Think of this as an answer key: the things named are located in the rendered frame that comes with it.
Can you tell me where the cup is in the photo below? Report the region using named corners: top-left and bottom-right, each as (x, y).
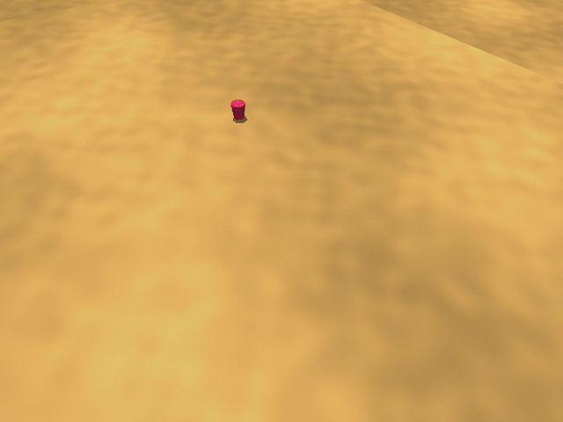
top-left (230, 99), bottom-right (245, 120)

